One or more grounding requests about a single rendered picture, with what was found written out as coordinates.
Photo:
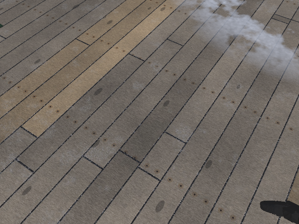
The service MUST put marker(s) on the right robot hand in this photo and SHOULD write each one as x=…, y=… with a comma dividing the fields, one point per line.
x=288, y=209

